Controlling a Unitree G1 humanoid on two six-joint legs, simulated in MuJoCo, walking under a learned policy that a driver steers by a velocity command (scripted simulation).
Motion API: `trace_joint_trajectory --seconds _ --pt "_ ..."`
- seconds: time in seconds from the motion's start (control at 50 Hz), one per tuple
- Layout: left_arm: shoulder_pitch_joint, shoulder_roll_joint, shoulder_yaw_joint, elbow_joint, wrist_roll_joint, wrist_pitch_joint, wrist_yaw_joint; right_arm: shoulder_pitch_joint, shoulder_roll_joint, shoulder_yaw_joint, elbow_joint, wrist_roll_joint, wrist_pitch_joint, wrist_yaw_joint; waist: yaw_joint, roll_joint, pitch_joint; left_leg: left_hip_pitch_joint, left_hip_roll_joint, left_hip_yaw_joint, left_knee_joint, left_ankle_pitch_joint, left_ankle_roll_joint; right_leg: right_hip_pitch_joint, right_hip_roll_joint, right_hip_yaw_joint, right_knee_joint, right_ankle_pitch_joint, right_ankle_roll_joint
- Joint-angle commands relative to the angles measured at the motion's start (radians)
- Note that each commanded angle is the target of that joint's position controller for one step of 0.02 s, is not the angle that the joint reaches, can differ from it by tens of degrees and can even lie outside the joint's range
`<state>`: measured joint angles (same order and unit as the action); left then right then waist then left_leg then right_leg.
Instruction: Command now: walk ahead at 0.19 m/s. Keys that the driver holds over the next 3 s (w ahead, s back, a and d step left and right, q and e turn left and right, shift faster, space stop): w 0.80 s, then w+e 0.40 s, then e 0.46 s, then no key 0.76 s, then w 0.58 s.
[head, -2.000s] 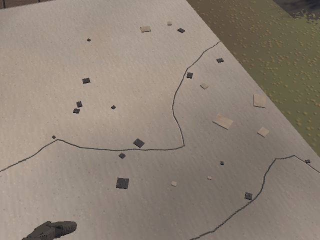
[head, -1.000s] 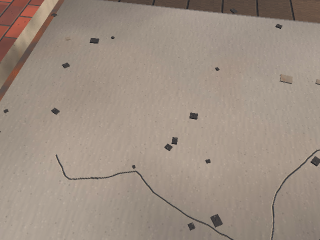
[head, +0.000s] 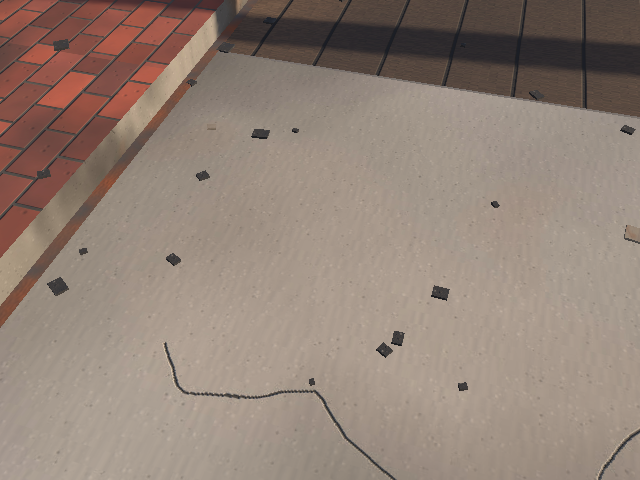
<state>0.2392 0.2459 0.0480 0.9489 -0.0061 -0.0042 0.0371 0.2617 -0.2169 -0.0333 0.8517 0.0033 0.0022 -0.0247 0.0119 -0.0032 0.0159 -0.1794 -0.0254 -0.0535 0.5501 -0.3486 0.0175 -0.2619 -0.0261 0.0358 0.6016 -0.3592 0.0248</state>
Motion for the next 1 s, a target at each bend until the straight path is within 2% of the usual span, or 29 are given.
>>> trace_joint_trajectory --seconds 0.02,0.06,0.1,0.12,0.14,0.16,0.18,0.2,0.24,0.28,0.34,0.4,0.5,0.54,0.56,0.58,0.6,0.62,0.64,0.66,0.68,0.7,0.72,0.74,0.76,0.8,0.82,0.94,1.0 --pt "-0.091 0.077 0.015 -0.084 -0.019 -0.049 -0.008 0.062 -0.209 -0.055 -0.025 0.017 -0.024 -0.008 -0.050 0.212 0.150 -0.106 0.285 -0.430 -0.385 -0.511 0.204 -0.195 0.025 -0.054 0.173 -0.098 -0.045" --pt "-0.073 0.080 0.017 -0.080 -0.032 -0.080 -0.028 0.023 -0.191 -0.050 -0.028 0.020 -0.041 -0.007 -0.022 0.205 0.163 -0.065 0.307 -0.425 -0.374 -0.377 0.211 -0.221 -0.017 -0.025 0.135 -0.140 -0.090" --pt "0.065 0.076 0.024 -0.013 -0.029 -0.099 -0.044 -0.067 -0.181 -0.047 -0.046 0.034 -0.039 -0.002 0.061 0.152 0.102 -0.162 0.214 -0.262 -0.296 -0.226 0.145 0.076 0.018 -0.076 -0.111 0.048 -0.109" --pt "0.154 0.091 0.035 0.036 -0.016 -0.099 -0.047 -0.083 -0.154 -0.040 -0.052 0.025 -0.040 -0.001 0.090 0.101 0.060 -0.227 0.146 -0.172 -0.186 -0.127 0.108 0.230 0.035 -0.060 -0.135 0.128 -0.091" --pt "0.274 0.143 0.049 0.062 -0.008 -0.099 -0.044 -0.102 -0.086 -0.020 -0.069 0.011 -0.046 0.003 0.125 -0.092 0.005 -0.333 0.044 -0.028 0.120 -0.047 0.041 0.362 -0.127 0.187 -0.257 0.023 -0.128" --pt "0.351 0.263 0.071 0.070 -0.003 -0.105 -0.058 -0.105 -0.082 -0.024 -0.116 0.025 -0.062 -0.005 0.126 -0.344 -0.010 -0.530 -0.056 0.026 0.380 -0.195 0.003 0.440 -0.335 0.635 -0.429 -0.137 -0.277" --pt "0.267 0.189 0.044 0.046 0.006 -0.115 -0.060 -0.092 -0.144 -0.038 -0.105 0.043 -0.076 -0.004 0.085 -0.206 0.045 -0.605 0.008 -0.058 0.545 -0.215 0.016 0.386 -0.372 0.686 -0.449 -0.217 -0.310" --pt "0.196 0.139 0.030 0.022 0.001 -0.119 -0.056 -0.078 -0.147 -0.040 -0.091 0.050 -0.089 0.006 0.055 -0.138 0.101 -0.648 0.055 -0.071 0.590 -0.105 0.038 0.358 -0.336 0.576 -0.447 -0.214 -0.281" --pt "0.139 0.126 0.020 0.001 -0.003 -0.115 -0.056 -0.088 -0.143 -0.045 -0.072 0.030 -0.100 0.014 0.036 -0.083 0.107 -0.656 0.114 -0.032 0.545 0.059 0.051 0.350 -0.266 0.392 -0.460 -0.041 -0.218" --pt "0.179 0.082 0.002 0.015 0.005 -0.104 -0.053 -0.109 -0.125 -0.047 -0.069 0.017 -0.098 0.029 0.041 -0.101 0.073 -0.596 0.128 0.007 0.482 0.153 0.036 0.342 -0.202 0.244 -0.465 0.184 -0.187" --pt "0.224 0.107 0.001 0.028 0.006 -0.090 -0.038 -0.182 -0.086 -0.036 -0.092 0.013 -0.088 0.038 0.053 -0.081 0.072 -0.598 0.118 0.054 0.358 0.228 -0.007 0.330 -0.178 0.140 -0.472 0.396 -0.200" --pt "0.227 0.134 0.002 0.026 0.008 -0.082 -0.024 -0.301 -0.062 -0.020 -0.132 0.018 -0.091 0.046 0.074 -0.080 0.100 -0.512 0.091 0.083 0.148 0.350 -0.026 0.244 -0.154 0.073 -0.506 0.394 -0.194" --pt "0.268 0.145 0.010 0.051 -0.010 -0.079 -0.018 -0.407 -0.087 -0.015 -0.173 0.027 -0.099 0.067 0.070 -0.087 0.146 -0.447 0.070 0.075 -0.008 0.406 0.009 0.283 -0.208 0.048 -0.508 0.423 -0.198" --pt "0.251 0.160 0.018 0.048 -0.011 -0.072 -0.018 -0.390 -0.115 -0.023 -0.175 0.025 -0.104 0.075 0.034 -0.090 0.114 -0.400 0.055 0.076 -0.036 0.356 0.042 0.351 -0.232 0.035 -0.441 0.588 -0.180" --pt "0.239 0.174 0.024 0.043 -0.008 -0.068 -0.018 -0.345 -0.139 -0.033 -0.165 0.024 -0.105 0.074 0.002 -0.106 0.068 -0.324 0.030 0.092 -0.031 0.323 0.060 0.376 -0.234 0.027 -0.374 0.767 -0.169" --pt "0.225 0.184 0.028 0.038 -0.003 -0.059 -0.018 -0.245 -0.169 -0.050 -0.138 0.023 -0.103 0.068 -0.055 -0.124 -0.008 -0.188 -0.004 0.116 -0.024 0.296 0.084 0.380 -0.221 0.009 -0.248 0.959 -0.156" --pt "0.214 0.173 0.024 0.031 0.004 -0.050 -0.017 -0.068 -0.208 -0.073 -0.083 0.026 -0.098 0.059 -0.140 -0.116 -0.115 0.043 -0.017 0.125 -0.031 0.304 0.114 0.312 -0.177 -0.021 -0.044 1.020 -0.128" --pt "0.224 0.138 0.008 0.005 0.021 -0.048 -0.017 0.121 -0.270 -0.089 -0.042 0.013 -0.092 0.046 -0.195 -0.013 -0.260 0.379 0.172 -0.099 0.003 0.243 0.177 0.061 -0.126 -0.038 0.271 0.712 -0.103" --pt "0.367 -0.024 -0.034 0.003 0.011 -0.070 -0.030 0.171 -0.316 -0.093 -0.013 0.004 -0.091 0.056 -0.098 0.281 -0.417 0.647 0.410 -0.631 -0.158 -0.068 0.343 -0.290 0.087 0.002 0.621 -0.125 -0.046" --pt "0.286 0.085 -0.010 0.006 -0.019 -0.099 -0.038 0.135 -0.215 -0.066 -0.013 0.012 -0.093 0.058 -0.135 0.200 -0.342 0.575 0.385 -0.719 -0.276 -0.175 0.308 -0.397 0.053 0.120 0.742 -0.196 -0.068" --pt "0.172 0.146 0.009 -0.039 -0.046 -0.116 -0.041 0.040 -0.180 -0.054 -0.022 0.014 -0.098 0.055 -0.111 0.159 -0.167 0.424 0.358 -0.556 -0.296 -0.108 0.262 -0.466 0.001 0.089 0.756 -0.113 -0.083" --pt "0.113 0.147 0.009 -0.053 -0.042 -0.125 -0.034 -0.040 -0.166 -0.049 -0.035 0.008 -0.104 0.056 -0.078 0.054 -0.093 0.266 0.324 -0.430 -0.322 0.035 0.240 -0.424 -0.052 0.068 0.709 -0.014 -0.087" --pt "0.091 0.140 0.016 -0.056 -0.027 -0.123 -0.027 -0.085 -0.146 -0.044 -0.039 -0.004 -0.110 0.060 -0.045 0.024 -0.049 0.145 0.287 -0.332 -0.344 0.159 0.226 -0.379 -0.086 0.057 0.652 0.047 -0.082" --pt "0.115 0.124 0.019 -0.052 -0.019 -0.111 -0.026 -0.106 -0.121 -0.035 -0.035 -0.015 -0.116 0.062 -0.007 0.045 -0.048 0.076 0.254 -0.263 -0.370 0.217 0.218 -0.315 -0.114 0.066 0.621 0.082 -0.080" --pt "0.133 0.098 0.017 -0.050 -0.016 -0.098 -0.026 -0.108 -0.114 -0.034 -0.026 -0.013 -0.118 0.065 0.010 0.061 -0.045 0.034 0.242 -0.229 -0.395 0.236 0.223 -0.284 -0.123 0.063 0.592 0.091 -0.075" --pt "0.116 0.079 0.015 -0.063 -0.011 -0.078 -0.024 -0.085 -0.127 -0.034 -0.002 -0.002 -0.125 0.063 0.023 0.062 -0.009 -0.031 0.233 -0.167 -0.436 0.264 0.237 -0.294 -0.139 0.046 0.526 0.103 -0.056" --pt "0.083 0.081 0.016 -0.077 -0.010 -0.071 -0.023 -0.075 -0.145 -0.038 0.007 -0.006 -0.127 0.056 0.022 0.059 0.012 -0.041 0.235 -0.136 -0.455 0.269 0.239 -0.331 -0.145 0.042 0.487 0.141 -0.044" --pt "-0.127 0.068 0.004 -0.149 -0.009 -0.078 -0.043 0.004 -0.192 -0.042 0.047 -0.008 -0.122 0.026 -0.049 0.034 0.052 0.003 0.197 0.053 -0.481 0.361 0.179 -0.364 -0.102 0.001 0.124 0.480 -0.036" --pt "-0.219 0.062 -0.005 -0.192 -0.015 -0.079 -0.059 0.064 -0.203 -0.042 0.076 -0.001 -0.113 0.023 -0.086 0.025 0.070 0.114 0.229 0.094 -0.469 0.372 0.168 -0.390 -0.079 -0.013 0.031 0.504 -0.049"
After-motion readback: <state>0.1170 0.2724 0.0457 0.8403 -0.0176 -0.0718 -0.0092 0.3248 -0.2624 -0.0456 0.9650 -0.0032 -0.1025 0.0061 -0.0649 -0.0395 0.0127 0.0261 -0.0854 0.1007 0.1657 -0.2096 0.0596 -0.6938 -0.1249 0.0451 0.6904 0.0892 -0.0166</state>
